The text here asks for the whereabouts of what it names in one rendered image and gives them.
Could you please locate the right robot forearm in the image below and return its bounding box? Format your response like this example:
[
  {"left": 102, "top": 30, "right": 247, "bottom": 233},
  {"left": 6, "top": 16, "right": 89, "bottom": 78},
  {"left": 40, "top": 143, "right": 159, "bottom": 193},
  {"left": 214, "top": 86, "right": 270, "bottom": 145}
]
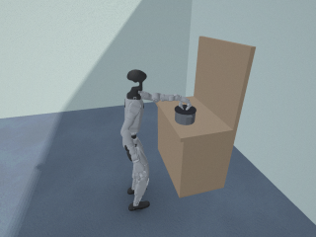
[{"left": 122, "top": 130, "right": 141, "bottom": 163}]

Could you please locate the lid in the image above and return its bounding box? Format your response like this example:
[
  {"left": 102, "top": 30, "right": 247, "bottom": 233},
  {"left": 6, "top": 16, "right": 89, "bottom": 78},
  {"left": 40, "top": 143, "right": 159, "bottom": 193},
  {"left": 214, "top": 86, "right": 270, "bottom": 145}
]
[{"left": 175, "top": 105, "right": 197, "bottom": 115}]

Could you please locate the pot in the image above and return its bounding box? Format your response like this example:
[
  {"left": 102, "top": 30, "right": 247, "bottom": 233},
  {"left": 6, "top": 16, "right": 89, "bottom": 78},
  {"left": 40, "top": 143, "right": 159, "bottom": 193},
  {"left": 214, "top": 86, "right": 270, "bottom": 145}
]
[{"left": 175, "top": 112, "right": 196, "bottom": 125}]

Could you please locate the left robot foot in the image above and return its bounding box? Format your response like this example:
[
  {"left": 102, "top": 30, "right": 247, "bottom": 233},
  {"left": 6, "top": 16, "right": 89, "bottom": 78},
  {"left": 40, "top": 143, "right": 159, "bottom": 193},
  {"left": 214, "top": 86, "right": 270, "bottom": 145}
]
[{"left": 127, "top": 187, "right": 147, "bottom": 195}]

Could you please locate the robot right hand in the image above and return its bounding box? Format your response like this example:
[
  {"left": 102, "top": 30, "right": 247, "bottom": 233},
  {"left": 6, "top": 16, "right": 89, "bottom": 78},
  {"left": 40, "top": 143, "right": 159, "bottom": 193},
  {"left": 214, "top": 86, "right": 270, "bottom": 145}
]
[{"left": 133, "top": 161, "right": 148, "bottom": 181}]

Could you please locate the robot left hand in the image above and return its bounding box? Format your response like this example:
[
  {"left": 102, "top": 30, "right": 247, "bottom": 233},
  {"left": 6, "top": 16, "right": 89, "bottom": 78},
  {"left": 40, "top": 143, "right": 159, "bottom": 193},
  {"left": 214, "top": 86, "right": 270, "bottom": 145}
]
[{"left": 179, "top": 96, "right": 192, "bottom": 111}]

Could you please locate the right robot upper arm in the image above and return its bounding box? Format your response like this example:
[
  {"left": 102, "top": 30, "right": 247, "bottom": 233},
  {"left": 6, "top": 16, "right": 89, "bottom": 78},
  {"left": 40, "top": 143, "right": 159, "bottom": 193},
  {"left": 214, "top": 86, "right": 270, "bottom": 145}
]
[{"left": 120, "top": 100, "right": 141, "bottom": 136}]

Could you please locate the table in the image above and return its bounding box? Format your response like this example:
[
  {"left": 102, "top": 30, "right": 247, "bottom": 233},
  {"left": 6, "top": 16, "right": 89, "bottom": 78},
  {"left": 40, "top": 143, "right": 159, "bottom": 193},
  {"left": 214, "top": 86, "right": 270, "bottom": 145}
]
[{"left": 155, "top": 36, "right": 256, "bottom": 198}]

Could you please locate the left robot forearm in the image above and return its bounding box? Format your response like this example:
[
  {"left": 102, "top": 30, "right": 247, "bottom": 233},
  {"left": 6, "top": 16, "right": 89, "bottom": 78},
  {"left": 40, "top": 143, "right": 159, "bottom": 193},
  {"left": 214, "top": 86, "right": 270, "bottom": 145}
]
[{"left": 158, "top": 93, "right": 182, "bottom": 102}]

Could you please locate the left robot upper arm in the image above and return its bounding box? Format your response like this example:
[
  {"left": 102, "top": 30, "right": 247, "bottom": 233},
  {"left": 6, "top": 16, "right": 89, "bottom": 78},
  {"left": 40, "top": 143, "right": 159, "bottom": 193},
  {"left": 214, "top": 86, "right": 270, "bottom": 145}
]
[{"left": 138, "top": 91, "right": 160, "bottom": 103}]

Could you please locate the right robot thigh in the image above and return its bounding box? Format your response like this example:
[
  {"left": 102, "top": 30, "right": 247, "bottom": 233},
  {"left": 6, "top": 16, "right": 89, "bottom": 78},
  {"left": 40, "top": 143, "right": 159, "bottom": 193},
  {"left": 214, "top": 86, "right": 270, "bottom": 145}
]
[{"left": 126, "top": 147, "right": 150, "bottom": 183}]

